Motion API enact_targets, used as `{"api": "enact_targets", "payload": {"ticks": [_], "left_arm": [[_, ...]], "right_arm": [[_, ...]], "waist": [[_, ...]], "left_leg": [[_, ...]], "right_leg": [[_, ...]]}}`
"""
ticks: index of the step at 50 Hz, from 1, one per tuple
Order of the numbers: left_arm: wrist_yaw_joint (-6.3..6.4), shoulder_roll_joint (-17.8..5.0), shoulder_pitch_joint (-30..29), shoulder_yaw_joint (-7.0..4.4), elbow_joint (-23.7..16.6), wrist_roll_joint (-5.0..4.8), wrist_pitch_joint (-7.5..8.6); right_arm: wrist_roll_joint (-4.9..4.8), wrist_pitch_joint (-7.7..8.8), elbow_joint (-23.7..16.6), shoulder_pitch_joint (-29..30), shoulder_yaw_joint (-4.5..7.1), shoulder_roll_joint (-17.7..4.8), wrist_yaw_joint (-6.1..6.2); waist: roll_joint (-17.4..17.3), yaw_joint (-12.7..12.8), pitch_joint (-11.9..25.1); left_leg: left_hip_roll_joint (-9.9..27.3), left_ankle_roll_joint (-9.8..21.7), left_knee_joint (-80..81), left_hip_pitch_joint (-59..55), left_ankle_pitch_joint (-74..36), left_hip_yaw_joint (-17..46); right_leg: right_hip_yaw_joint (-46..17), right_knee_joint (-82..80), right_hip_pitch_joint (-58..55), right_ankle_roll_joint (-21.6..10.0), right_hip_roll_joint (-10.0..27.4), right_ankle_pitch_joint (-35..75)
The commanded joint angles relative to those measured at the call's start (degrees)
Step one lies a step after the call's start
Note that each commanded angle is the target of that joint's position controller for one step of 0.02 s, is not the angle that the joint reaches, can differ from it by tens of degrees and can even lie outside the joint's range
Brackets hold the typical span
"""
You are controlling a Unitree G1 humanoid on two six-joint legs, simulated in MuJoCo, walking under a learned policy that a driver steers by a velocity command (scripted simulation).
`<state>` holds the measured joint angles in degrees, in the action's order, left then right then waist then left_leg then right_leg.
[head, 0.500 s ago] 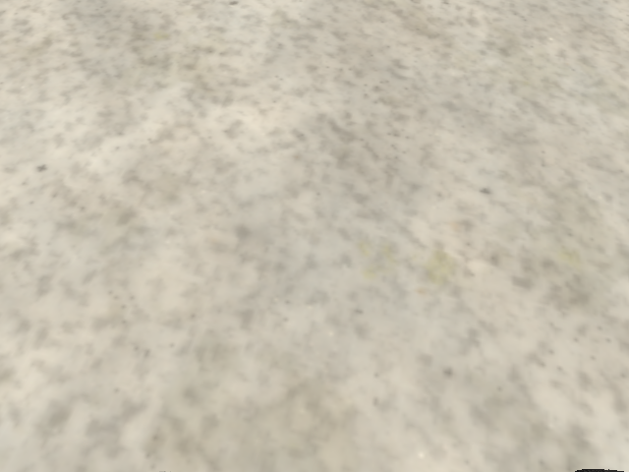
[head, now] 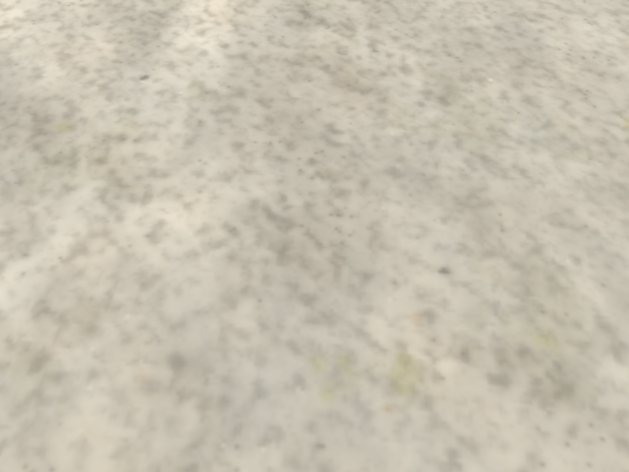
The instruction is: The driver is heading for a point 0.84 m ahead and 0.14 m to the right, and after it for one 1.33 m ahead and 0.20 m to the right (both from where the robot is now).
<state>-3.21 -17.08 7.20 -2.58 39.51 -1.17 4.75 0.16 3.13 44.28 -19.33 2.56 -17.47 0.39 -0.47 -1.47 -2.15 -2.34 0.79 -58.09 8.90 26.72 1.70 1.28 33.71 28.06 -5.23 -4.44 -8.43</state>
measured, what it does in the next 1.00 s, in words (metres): walks ahead, turning right: left foot, then right foot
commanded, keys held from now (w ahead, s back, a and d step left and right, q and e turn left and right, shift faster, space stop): w+e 0.66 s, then w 0.20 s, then w+q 0.14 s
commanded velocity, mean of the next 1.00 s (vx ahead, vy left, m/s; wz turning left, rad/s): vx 0.50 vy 0.00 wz -0.43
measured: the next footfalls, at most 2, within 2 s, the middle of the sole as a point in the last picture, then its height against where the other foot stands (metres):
left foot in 0.40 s outside the picture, level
right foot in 0.90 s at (442, 405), level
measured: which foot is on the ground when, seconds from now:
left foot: up 0.00-0.38, down 0.40-0.92, up 0.94-1.00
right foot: down 0.00-0.42, up 0.44-0.88, down 0.90-1.00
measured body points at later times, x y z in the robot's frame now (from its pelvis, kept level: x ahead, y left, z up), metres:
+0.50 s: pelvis +0.29 +0.03 +0.01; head +0.31 +0.03 +0.46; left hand +0.43 +0.29 -0.11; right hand +0.40 -0.27 -0.06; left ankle +0.39 +0.12 -0.72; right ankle +0.14 -0.06 -0.64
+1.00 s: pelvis +0.52 -0.11 +0.01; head +0.55 -0.14 +0.46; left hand +0.82 +0.00 -0.07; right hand +0.39 -0.37 -0.13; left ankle +0.44 +0.10 -0.63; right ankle +0.55 -0.23 -0.72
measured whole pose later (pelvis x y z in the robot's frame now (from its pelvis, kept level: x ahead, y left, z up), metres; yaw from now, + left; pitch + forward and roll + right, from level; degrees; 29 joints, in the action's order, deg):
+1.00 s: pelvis +0.52 -0.11 +0.01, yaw -27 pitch +2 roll +1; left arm -1.5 -14.9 5.4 -2.0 35.4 0.1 3.0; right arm -2.2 3.9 51.0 -21.0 2.5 -17.2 -0.7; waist -0.3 -3.1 -3.1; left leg 2.4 0.4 -61.2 13.8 27.8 1.0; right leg 2.9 33.2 24.5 -3.1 -0.1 -10.6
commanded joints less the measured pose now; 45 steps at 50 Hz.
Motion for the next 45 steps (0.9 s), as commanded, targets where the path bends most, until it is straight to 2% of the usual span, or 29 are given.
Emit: {"api": "enact_targets", "payload": {"ticks": [1, 2, 3, 5, 7, 9, 11, 14, 17, 18, 19, 20, 21, 22, 23, 24, 25, 26, 27, 29, 32, 34, 37, 39, 41, 43, 44, 45], "left_arm": [[1.32, -9.0, 12.1, -3.00, -1.7, 0.25, -0.33], [1.48, -8.3, 9.5, -2.74, -2.2, 0.48, -0.42], [1.72, -7.4, 8.1, -2.36, -2.9, 1.05, -0.36], [2.13, -7.1, 6.6, -2.34, -3.4, 0.85, -0.55], [2.73, -8.2, 7.2, -2.63, -2.9, 0.57, -0.57], [3.39, -9.5, 8.1, -3.10, -2.3, 0.20, -0.89], [3.89, -9.7, 9.8, -3.22, -1.5, -0.12, -1.45], [4.20, -9.8, 12.9, -3.36, -0.2, -0.56, -2.19], [4.36, -9.2, 13.1, -3.40, 0.0, -0.54, -2.68], [4.33, -9.0, 12.4, -3.46, -0.2, -0.38, -2.85], [4.22, -7.8, 11.9, -3.11, -0.5, -0.20, -2.92], [3.90, -4.9, 11.8, -2.05, -1.1, 0.27, -2.70], [3.84, -0.8, 17.5, -0.79, -2.2, 0.12, -2.31], [3.85, -2.9, 20.1, -0.63, -3.3, -0.92, -1.93], [3.97, -8.0, 16.6, -1.93, -2.3, -1.21, -2.15], [3.97, -9.1, 11.8, -2.39, -3.0, -0.63, -2.50], [3.89, -8.4, 9.6, -2.47, -3.6, -0.07, -2.63], [3.65, -7.6, 8.8, -2.67, -4.0, 0.03, -2.78], [3.36, -6.5, 9.1, -2.58, -4.1, -0.30, -3.04], [3.07, -4.4, 8.7, -2.20, -4.6, -0.42, -3.57], [2.85, -3.2, 5.5, -1.79, -6.0, -0.05, -3.72], [2.35, -2.5, 3.4, -1.44, -6.4, 0.01, -3.34], [1.40, -0.8, -2.2, -0.54, -7.6, 0.15, -2.38], [0.82, -0.8, -5.7, -0.33, -8.8, -0.01, -2.03], [0.38, -1.6, -7.8, -0.49, -10.0, -0.04, -1.86], [0.22, -3.2, -6.5, -1.18, -10.2, 0.34, -1.81], [0.44, -4.7, -1.8, -2.08, -9.1, 0.70, -1.79], [0.98, -7.2, 7.0, -3.55, -6.4, 0.80, -1.83]], "right_arm": [[-1.54, 4.38, -8.7, 6.1, 0.82, -7.8, -0.98], [-0.30, 4.70, -9.2, 7.6, 1.02, -7.6, -0.75], [0.46, 4.41, -9.3, 7.0, 1.32, -7.6, -0.57], [0.92, 3.46, -8.9, 4.6, 1.17, -6.4, -0.44], [1.15, 2.62, -9.1, 5.6, 0.67, -4.9, -0.15], [1.19, 2.50, -10.1, 10.1, 0.02, -3.4, -0.06], [0.87, 2.84, -10.9, 14.7, -0.33, -2.5, -0.30], [-0.23, 3.43, -11.8, 18.9, 0.07, -3.5, -0.84], [-0.69, 4.01, -11.7, 18.4, 1.26, -5.8, -1.15], [-0.79, 4.24, -11.2, 16.3, 1.71, -6.4, -1.12], [-0.61, 4.44, -10.1, 12.2, 2.40, -7.3, -0.88], [0.31, 4.69, -9.4, 5.8, 3.24, -9.3, -0.46], [1.34, 4.30, -8.8, -0.8, 4.35, -13.8, -0.07], [0.18, 3.44, -6.7, -3.9, 4.67, -13.5, -0.75], [-0.28, 3.27, -7.7, -0.9, 3.47, -8.6, -0.73], [-0.09, 2.88, -7.9, 1.7, 2.86, -6.6, -0.55], [0.26, 2.70, -7.7, 3.9, 2.36, -5.5, -0.55], [0.52, 2.69, -7.2, 5.2, 1.96, -4.3, -0.46], [0.67, 2.84, -6.8, 5.8, 1.86, -4.0, -0.40], [0.25, 3.32, -5.7, 5.8, 2.10, -4.1, -0.47], [0.29, 3.50, -4.0, 5.1, 2.86, -6.2, -0.43], [0.20, 3.25, -3.0, 4.8, 2.98, -6.8, -0.44], [-0.45, 2.76, -1.0, 2.6, 3.00, -7.9, -0.56], [-1.19, 2.29, 0.7, 0.4, 3.20, -8.9, -0.67], [-1.83, 1.63, 2.2, -1.2, 3.42, -9.8, -0.76], [-2.25, 0.93, 3.2, -1.2, 3.67, -11.0, -0.58], [-2.53, 0.55, 3.7, -1.1, 3.59, -11.4, -0.46], [-2.56, 0.32, 4.1, -1.1, 2.99, -10.6, -0.29]], "waist": [[1.8, 7.0, 10.4], [-0.7, 4.9, 6.0], [0.4, 2.9, 5.0], [2.8, 0.8, 4.1], [3.0, 0.7, 2.9], [3.3, 2.1, 1.8], [4.1, 4.1, 1.9], [4.9, 5.7, 2.3], [6.5, 4.4, 2.7], [7.3, 3.0, 2.9], [7.2, 0.6, 4.5], [4.6, -2.5, 10.3], [-7.4, -2.2, 18.8], [-19.0, -1.5, 20.3], [-10.5, -2.7, 12.3], [-6.2, -3.0, 6.7], [-4.2, -2.1, 3.3], [-5.0, -1.0, 1.5], [-6.5, -0.2, 0.9], [-6.5, 0.2, 0.6], [-4.2, -0.1, 0.1], [-3.3, -0.7, 0.1], [-2.3, -2.6, -1.3], [-2.2, -3.5, -2.5], [-2.6, -3.2, -3.1], [-4.2, -0.9, -1.3], [-4.8, 2.5, 2.0], [-4.2, 7.3, 7.2]], "left_leg": [[3.7, 0.3, -16.6, 34.6, -3.9, 5.6], [5.1, -0.1, -11.6, 33.0, -5.8, 4.8], [6.3, -0.5, -8.7, 29.2, -7.2, 4.9], [7.0, -2.2, -3.9, 26.5, -7.7, 4.0], [6.7, -4.2, 2.0, 25.6, -10.0, 2.2], [5.7, -5.4, 10.7, 23.7, -18.4, 1.4], [3.7, -5.8, 19.5, 19.6, -27.3, 1.1], [1.7, -5.5, 26.2, 16.4, -31.3, 2.2], [2.0, -3.6, 30.0, 14.7, -26.3, 4.4], [2.1, -2.4, 31.0, 12.0, -24.3, 4.0], [2.4, -0.8, 33.3, 5.9, -24.1, 3.1], [8.1, 2.3, 32.6, -5.7, -21.8, 7.4], [20.8, 9.3, 33.8, -25.4, -14.6, 25.8], [27.6, 14.0, 39.5, -29.0, 1.2, 45.5], [25.1, 11.9, 41.5, -22.5, 7.5, 40.4], [22.5, 9.7, 41.7, -15.9, 2.0, 31.1], [19.9, 8.9, 43.0, -10.1, -5.6, 24.3], [17.9, 8.4, 44.3, -6.5, -11.1, 19.3], [16.6, 8.1, 45.7, -3.8, -14.1, 15.4], [16.1, 9.0, 47.7, -2.3, -18.9, 10.4], [17.1, 10.3, 49.2, -3.7, -25.8, 5.2], [16.3, 9.9, 49.4, -4.5, -29.3, 1.2], [15.4, 9.3, 49.9, -4.5, -30.7, -3.0], [16.5, 9.2, 49.8, -6.6, -30.8, -3.7], [18.2, 8.8, 48.4, -10.4, -34.4, -3.6], [18.8, 7.8, 43.5, -13.3, -48.3, -4.6], [17.9, 6.9, 37.2, -12.6, -57.8, -5.5], [15.4, 5.3, 27.1, -8.2, -60.6, -7.1]], "right_leg": [[-34.8, -16.8, -38.2, -12.5, 18.9, -6.9], [-30.8, -17.8, -30.5, -12.2, 17.1, 0.1], [-27.7, -18.9, -25.7, -11.9, 15.3, 5.6], [-24.4, -20.5, -20.6, -12.3, 13.5, 10.6], [-20.9, -21.2, -15.6, -12.3, 12.3, 14.3], [-17.7, -21.3, -12.1, -10.5, 9.9, 13.0], [-16.3, -20.3, -10.1, -8.2, 7.9, 9.8], [-19.7, -18.0, -12.3, -6.8, 8.8, 4.6], [-25.4, -13.0, -18.1, -5.3, 11.0, 2.0], [-26.4, -10.9, -18.6, -4.6, 11.2, 2.7], [-25.7, -7.1, -17.8, -3.3, 9.6, 3.9], [-22.6, 3.7, -14.3, -1.5, 6.8, 2.2], [-14.4, 22.2, 0.8, 2.4, -0.8, -14.5], [-11.2, 34.4, 13.6, 3.7, 0.2, -26.6], [-12.3, 39.2, 17.0, 4.4, 3.6, -21.5], [-10.1, 39.7, 17.0, 4.8, 5.3, -16.8], [-9.4, 37.8, 15.6, 5.1, 6.9, -13.4], [-9.2, 35.6, 14.0, 5.2, 8.5, -11.1], [-8.4, 34.4, 11.8, 5.3, 9.5, -9.7], [-7.2, 32.6, 11.6, 5.8, 10.2, -7.9], [-7.2, 26.1, 14.3, 6.7, 10.8, -2.8], [-6.5, 19.6, 13.3, 6.5, 10.6, 2.8], [-3.7, 8.9, 9.3, 5.4, 9.1, 8.7], [-2.3, 4.4, 8.3, 4.5, 8.4, 8.5], [-1.6, 1.2, 8.0, 3.0, 7.7, 5.0], [0.4, -1.3, 3.2, 1.0, 5.5, 0.2], [1.8, -3.4, -5.3, -0.4, 3.8, 0.3], [2.6, -5.8, -18.9, -2.1, 2.6, 3.8]]}}
Keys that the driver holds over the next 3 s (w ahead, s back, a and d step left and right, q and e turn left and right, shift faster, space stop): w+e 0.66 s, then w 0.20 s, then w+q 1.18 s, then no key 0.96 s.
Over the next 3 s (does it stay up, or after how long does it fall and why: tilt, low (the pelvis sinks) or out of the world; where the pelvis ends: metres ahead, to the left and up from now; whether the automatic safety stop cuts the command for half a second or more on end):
stays up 1.30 -0.23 0.02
